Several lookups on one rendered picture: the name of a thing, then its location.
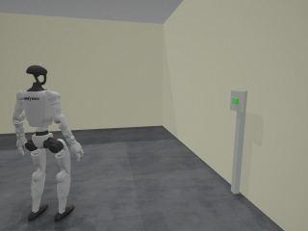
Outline robot right forearm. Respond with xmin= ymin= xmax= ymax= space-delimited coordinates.
xmin=58 ymin=115 xmax=76 ymax=145

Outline robot left shin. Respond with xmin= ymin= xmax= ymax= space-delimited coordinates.
xmin=31 ymin=173 xmax=45 ymax=213

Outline robot left upper arm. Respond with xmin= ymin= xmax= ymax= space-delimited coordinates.
xmin=13 ymin=90 xmax=26 ymax=121

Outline robot right upper arm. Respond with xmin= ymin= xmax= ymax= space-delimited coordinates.
xmin=46 ymin=90 xmax=62 ymax=124

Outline left robot thigh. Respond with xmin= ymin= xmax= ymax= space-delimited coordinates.
xmin=25 ymin=139 xmax=46 ymax=182

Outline robot left forearm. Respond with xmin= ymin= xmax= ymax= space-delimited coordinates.
xmin=13 ymin=119 xmax=25 ymax=141

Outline button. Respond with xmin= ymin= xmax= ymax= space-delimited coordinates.
xmin=232 ymin=98 xmax=239 ymax=105

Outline panel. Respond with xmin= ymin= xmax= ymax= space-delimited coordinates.
xmin=230 ymin=90 xmax=247 ymax=194

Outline right robot hand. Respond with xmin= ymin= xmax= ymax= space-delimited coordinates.
xmin=70 ymin=142 xmax=84 ymax=163

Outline left robot hand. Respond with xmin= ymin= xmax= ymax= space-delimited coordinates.
xmin=16 ymin=138 xmax=29 ymax=155

